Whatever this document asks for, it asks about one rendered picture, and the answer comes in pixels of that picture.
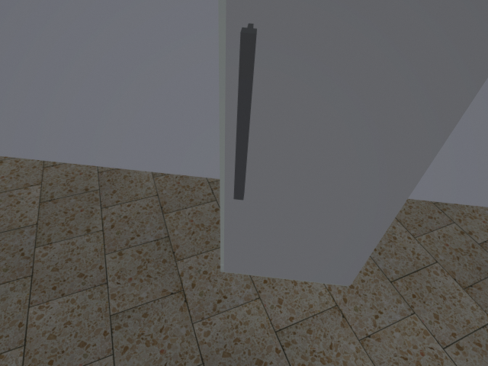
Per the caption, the handle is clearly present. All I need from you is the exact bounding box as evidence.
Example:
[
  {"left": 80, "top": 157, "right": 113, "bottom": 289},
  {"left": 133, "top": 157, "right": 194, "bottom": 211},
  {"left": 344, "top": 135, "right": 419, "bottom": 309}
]
[{"left": 234, "top": 24, "right": 257, "bottom": 200}]

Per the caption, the fridge door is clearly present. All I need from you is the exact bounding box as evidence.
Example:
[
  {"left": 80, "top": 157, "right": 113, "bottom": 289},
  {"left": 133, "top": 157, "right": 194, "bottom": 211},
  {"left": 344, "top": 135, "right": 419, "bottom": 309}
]
[{"left": 224, "top": 0, "right": 488, "bottom": 286}]

